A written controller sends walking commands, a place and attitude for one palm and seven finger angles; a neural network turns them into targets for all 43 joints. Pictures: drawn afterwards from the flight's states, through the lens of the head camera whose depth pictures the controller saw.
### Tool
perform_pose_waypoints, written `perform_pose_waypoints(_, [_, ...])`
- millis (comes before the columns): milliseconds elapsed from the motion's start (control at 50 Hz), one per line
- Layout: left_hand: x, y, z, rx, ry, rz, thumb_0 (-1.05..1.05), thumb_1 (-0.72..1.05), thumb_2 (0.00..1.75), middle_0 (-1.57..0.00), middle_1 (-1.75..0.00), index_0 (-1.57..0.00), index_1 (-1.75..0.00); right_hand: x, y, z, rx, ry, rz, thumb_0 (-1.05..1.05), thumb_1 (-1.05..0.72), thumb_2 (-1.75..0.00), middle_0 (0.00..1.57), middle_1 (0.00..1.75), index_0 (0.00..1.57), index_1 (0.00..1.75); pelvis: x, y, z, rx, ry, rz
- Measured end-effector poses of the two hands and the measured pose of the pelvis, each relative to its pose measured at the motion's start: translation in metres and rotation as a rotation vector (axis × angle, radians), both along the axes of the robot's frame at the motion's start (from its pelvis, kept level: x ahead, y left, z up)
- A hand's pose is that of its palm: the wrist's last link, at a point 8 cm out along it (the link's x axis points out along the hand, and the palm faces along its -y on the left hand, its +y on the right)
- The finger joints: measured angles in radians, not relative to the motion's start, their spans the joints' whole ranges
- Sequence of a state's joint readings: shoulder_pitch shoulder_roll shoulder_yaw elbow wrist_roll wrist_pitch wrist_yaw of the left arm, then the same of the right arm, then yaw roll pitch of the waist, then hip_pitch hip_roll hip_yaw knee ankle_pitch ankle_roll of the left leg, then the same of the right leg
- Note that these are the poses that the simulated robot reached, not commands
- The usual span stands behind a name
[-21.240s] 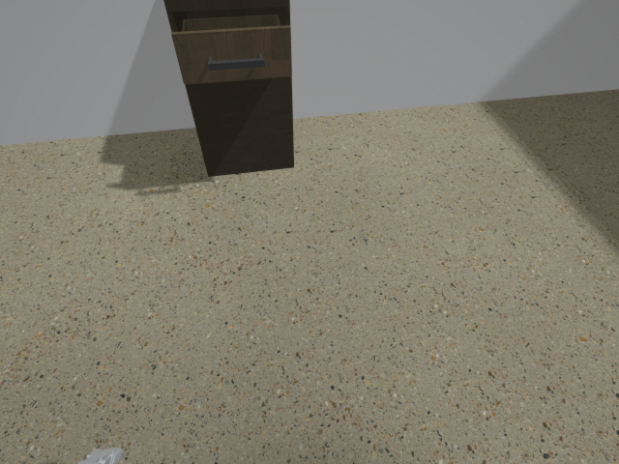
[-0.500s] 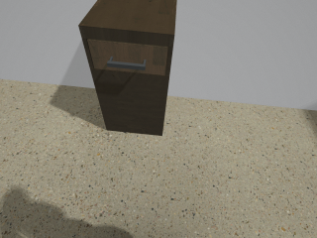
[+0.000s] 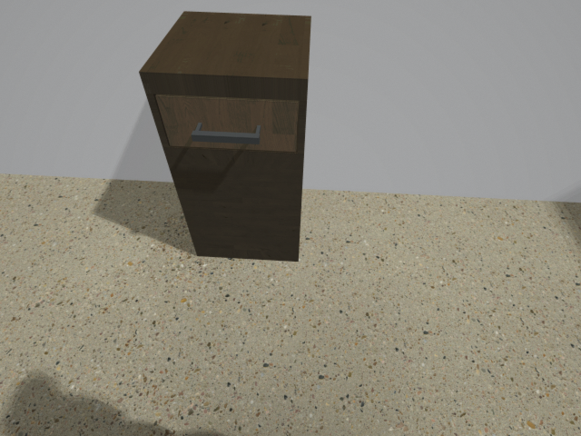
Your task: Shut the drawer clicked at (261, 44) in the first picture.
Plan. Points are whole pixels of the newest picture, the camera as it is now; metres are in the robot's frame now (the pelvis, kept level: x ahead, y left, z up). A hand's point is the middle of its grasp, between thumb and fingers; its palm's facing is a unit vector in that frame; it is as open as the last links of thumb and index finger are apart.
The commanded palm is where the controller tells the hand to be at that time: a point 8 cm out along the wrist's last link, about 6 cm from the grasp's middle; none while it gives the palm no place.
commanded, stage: let the arm hang, fingers relaxed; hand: left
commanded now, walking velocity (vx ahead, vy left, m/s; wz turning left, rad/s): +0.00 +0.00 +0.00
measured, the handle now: (227, 132) +0.88 +0.22 -0.11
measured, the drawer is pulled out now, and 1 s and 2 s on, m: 0.00 0.00 0.00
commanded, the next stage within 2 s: look to check the result in 0.18 s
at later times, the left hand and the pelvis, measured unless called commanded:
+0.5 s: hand out of the picture +0.00 +0.17 -0.17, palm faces +0.02 -0.98 -0.21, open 7.4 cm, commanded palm none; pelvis +0.01 -0.01 +0.00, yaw -1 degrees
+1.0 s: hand out of the picture +0.04 +0.17 -0.17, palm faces +0.01 -0.97 -0.23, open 7.4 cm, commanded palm none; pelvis +0.02 -0.02 +0.00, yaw -1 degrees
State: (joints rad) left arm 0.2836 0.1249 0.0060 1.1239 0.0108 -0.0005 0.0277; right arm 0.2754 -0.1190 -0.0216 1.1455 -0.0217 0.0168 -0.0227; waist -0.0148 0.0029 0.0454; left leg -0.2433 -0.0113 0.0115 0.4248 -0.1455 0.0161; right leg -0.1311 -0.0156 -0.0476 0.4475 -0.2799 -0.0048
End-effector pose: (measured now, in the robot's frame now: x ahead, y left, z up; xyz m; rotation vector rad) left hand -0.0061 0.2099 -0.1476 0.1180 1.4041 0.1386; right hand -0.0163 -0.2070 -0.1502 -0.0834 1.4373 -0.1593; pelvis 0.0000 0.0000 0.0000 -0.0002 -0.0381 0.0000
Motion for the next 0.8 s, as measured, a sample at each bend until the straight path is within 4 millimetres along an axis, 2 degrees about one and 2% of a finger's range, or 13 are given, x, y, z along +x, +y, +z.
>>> perform_pose_waypoints(140, [0.009, 0.002, 0.001, 0.017, -0.008, -0.007, 0.00, 0.92, 0.90, -0.21, -0.30, -0.20, -0.30, 0.001, -0.006, 0.001, -0.006, -0.003, -0.012, 0.01, -0.91, -0.90, 0.20, 0.30, 0.20, 0.30, 0.004, -0.005, 0.000, 0.000, 0.000, -0.004])
perform_pose_waypoints(520, [0.004, 0.003, 0.006, 0.041, 0.039, -0.001, 0.00, 0.91, 0.90, -0.20, -0.30, -0.20, -0.30, 0.022, -0.028, 0.003, -0.031, -0.016, 0.009, 0.00, -0.91, -0.90, 0.20, 0.30, 0.20, 0.30, 0.011, -0.013, 0.002, 0.000, 0.000, -0.010])
perform_pose_waypoints(800, [0.026, 0.003, 0.007, 0.050, 0.000, -0.017, 0.00, 0.91, 0.90, -0.20, -0.30, -0.20, -0.30, 0.040, -0.039, 0.005, -0.047, -0.047, 0.020, 0.00, -0.91, -0.90, 0.20, 0.30, 0.20, 0.30, 0.017, -0.018, 0.003, 0.000, 0.000, -0.014])
